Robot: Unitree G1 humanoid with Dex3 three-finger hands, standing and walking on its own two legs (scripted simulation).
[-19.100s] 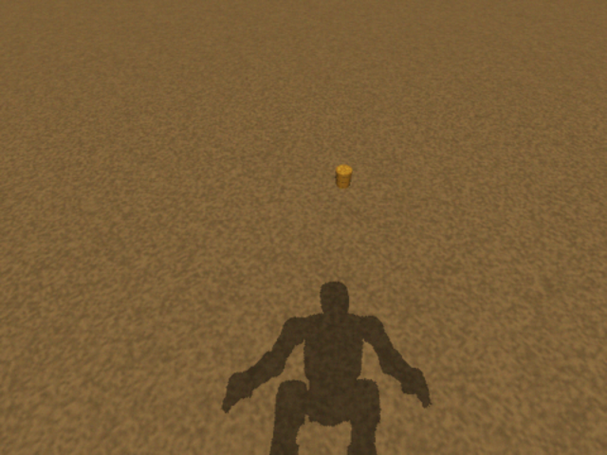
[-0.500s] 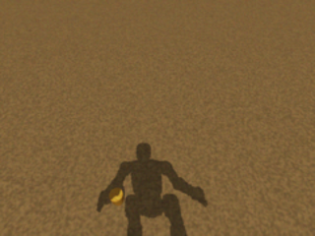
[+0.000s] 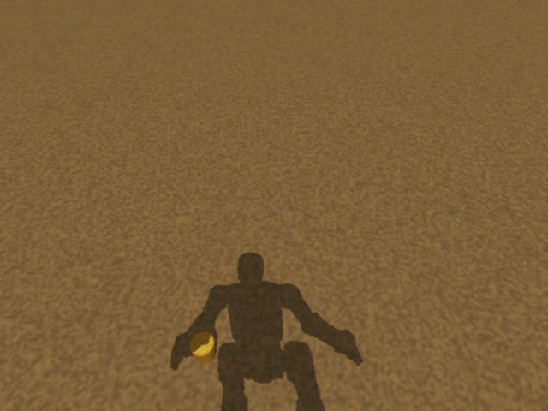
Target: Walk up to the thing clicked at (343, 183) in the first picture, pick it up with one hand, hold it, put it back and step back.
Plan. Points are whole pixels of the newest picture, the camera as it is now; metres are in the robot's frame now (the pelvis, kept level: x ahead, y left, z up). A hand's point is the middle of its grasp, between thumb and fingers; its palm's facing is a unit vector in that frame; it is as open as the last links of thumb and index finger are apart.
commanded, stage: stand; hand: left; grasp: from above
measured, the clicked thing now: (204, 348) +0.48 +0.27 -0.73
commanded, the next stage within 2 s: rise first in 0.72 s
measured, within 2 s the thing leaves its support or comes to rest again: neither
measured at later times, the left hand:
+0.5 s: hand out of the picture +0.09 +0.26 -0.16, palm faces -0.01 -0.94 -0.35, open 7.4 cm
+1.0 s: hand out of the picture +0.15 +0.25 -0.16, palm faces +0.04 -0.94 -0.33, open 8.3 cm
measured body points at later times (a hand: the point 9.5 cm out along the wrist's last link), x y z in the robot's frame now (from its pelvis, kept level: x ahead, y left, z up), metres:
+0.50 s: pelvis +0.01 +0.00 +0.00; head +0.03 +0.00 +0.45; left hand +0.09 +0.31 -0.13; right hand +0.09 -0.30 -0.13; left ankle +0.03 +0.15 -0.75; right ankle +0.01 -0.14 -0.75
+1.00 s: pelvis +0.00 +0.00 -0.01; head +0.05 +0.00 +0.43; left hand +0.15 +0.30 -0.14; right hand +0.11 -0.28 -0.14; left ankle +0.03 +0.15 -0.75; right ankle +0.01 -0.14 -0.75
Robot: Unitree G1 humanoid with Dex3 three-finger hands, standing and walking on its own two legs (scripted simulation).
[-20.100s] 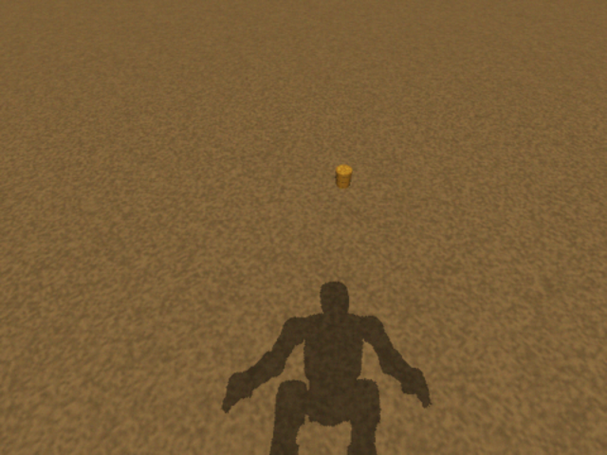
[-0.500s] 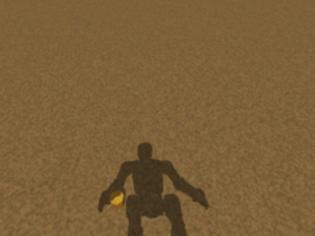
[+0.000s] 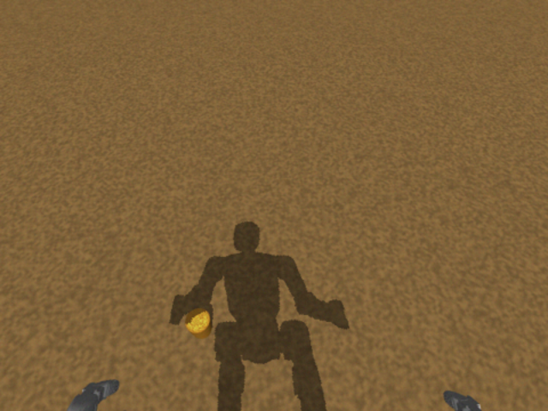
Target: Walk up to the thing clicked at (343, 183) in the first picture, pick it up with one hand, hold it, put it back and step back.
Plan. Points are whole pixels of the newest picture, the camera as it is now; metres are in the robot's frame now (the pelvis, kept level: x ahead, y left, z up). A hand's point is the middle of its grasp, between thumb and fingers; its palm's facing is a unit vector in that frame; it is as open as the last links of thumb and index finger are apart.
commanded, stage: rise first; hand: left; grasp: from above
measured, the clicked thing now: (200, 325) +0.48 +0.27 -0.72
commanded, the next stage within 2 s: none
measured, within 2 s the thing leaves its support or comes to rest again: neither
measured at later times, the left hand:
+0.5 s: hand out of the picture +0.16 +0.27 -0.19, palm faces -0.08 -0.90 -0.42, open 13.9 cm
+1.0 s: hand out of the picture +0.15 +0.27 -0.23, palm faces -0.16 -0.86 -0.49, open 14.0 cm
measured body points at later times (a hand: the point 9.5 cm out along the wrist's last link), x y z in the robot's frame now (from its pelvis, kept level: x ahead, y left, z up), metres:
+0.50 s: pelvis +0.02 +0.01 -0.06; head +0.10 +0.02 +0.38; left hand +0.17 +0.31 -0.17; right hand +0.16 -0.25 -0.15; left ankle +0.03 +0.15 -0.73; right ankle +0.00 -0.13 -0.73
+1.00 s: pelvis +0.00 +0.01 -0.10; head +0.11 +0.03 +0.33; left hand +0.15 +0.32 -0.19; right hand +0.18 -0.24 -0.19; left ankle +0.03 +0.15 -0.73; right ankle +0.00 -0.13 -0.73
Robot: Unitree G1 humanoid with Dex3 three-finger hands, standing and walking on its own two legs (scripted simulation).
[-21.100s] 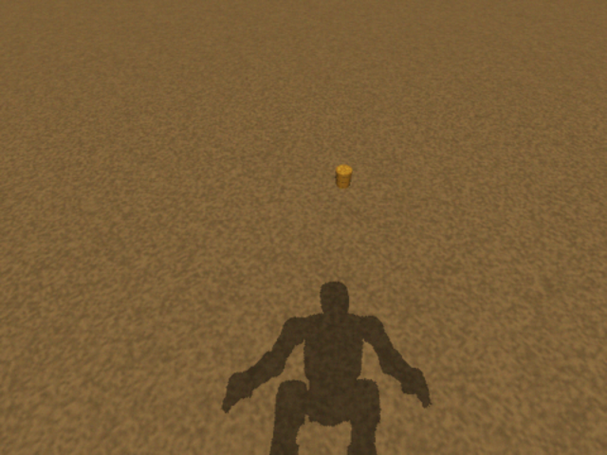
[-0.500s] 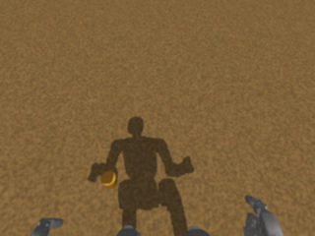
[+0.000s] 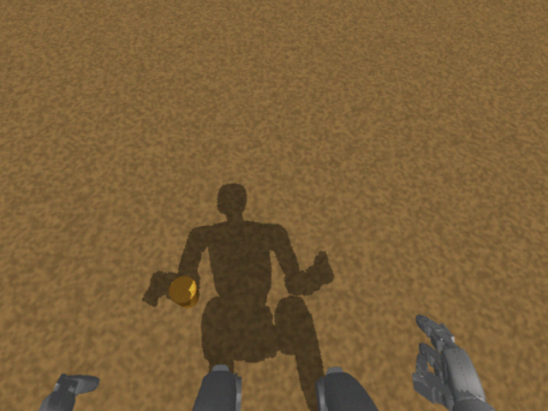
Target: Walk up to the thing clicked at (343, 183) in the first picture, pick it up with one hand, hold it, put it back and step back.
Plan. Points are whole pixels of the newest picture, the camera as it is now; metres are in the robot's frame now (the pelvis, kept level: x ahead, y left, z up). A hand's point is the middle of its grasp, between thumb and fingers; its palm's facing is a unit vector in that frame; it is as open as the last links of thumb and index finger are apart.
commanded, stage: rise first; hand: left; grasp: from above
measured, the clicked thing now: (185, 293) +0.47 +0.27 -0.61
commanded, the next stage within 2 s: approach in 1.62 s
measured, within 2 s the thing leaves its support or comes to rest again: neither
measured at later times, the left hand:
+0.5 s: hand (124, 353) +0.26 +0.31 -0.30, palm faces -0.44 -0.45 -0.78, open 14.0 cm
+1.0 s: hand (141, 315) +0.36 +0.33 -0.41, palm faces -0.45 -0.10 -0.89, open 13.9 cm
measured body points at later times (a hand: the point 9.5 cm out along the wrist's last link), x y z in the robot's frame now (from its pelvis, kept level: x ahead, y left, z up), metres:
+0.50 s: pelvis -0.05 +0.00 -0.17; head +0.14 +0.02 +0.24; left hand +0.28 +0.33 -0.26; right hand +0.12 -0.27 -0.29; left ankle +0.02 +0.14 -0.63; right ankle +0.00 -0.15 -0.63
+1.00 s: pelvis -0.09 +0.01 -0.29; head +0.14 +0.05 +0.10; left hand +0.38 +0.33 -0.36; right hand -0.04 -0.28 -0.40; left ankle +0.02 +0.14 -0.63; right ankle +0.00 -0.14 -0.63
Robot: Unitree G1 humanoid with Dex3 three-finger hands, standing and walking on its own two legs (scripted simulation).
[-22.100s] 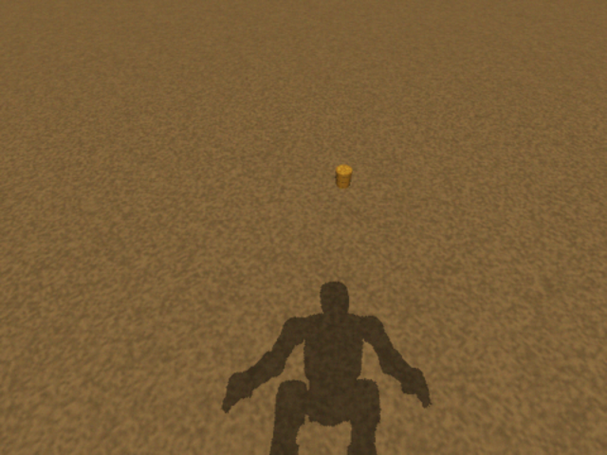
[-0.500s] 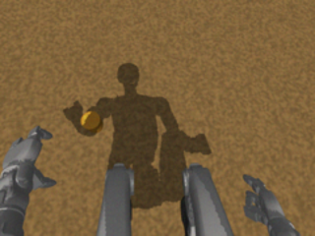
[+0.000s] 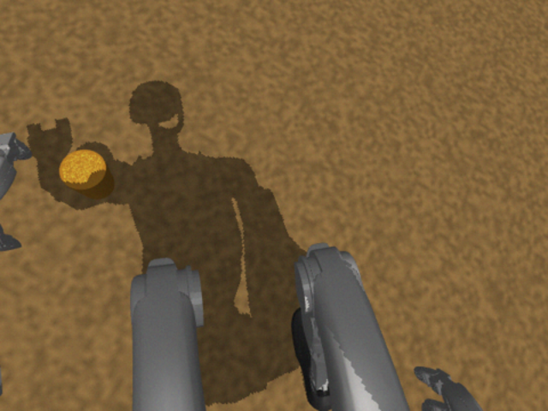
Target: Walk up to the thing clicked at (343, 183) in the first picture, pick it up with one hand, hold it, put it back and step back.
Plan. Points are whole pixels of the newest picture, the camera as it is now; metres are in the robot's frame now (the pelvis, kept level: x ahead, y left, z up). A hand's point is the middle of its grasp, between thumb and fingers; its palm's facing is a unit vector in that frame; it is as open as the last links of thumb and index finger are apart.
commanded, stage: rise first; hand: left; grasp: from above
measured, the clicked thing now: (91, 177) +0.53 +0.32 -0.33
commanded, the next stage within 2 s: approach in 0.62 s
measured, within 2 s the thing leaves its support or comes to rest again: neither
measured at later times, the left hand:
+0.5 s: hand (21, 188) +0.46 +0.37 -0.18, palm faces -0.43 -0.06 -0.90, open 14.0 cm
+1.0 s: hand (59, 166) +0.51 +0.33 -0.21, palm faces -0.41 -0.05 -0.91, open 14.0 cm
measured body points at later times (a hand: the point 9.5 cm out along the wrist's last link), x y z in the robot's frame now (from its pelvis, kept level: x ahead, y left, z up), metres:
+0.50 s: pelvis +0.01 +0.02 -0.03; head +0.25 +0.10 +0.34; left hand +0.48 +0.37 -0.13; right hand +0.09 -0.26 -0.13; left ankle +0.09 +0.14 -0.34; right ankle +0.10 -0.14 -0.34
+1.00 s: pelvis +0.01 +0.01 -0.05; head +0.27 +0.10 +0.31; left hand +0.52 +0.33 -0.16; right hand +0.06 -0.26 -0.13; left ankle +0.09 +0.14 -0.34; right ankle +0.10 -0.14 -0.34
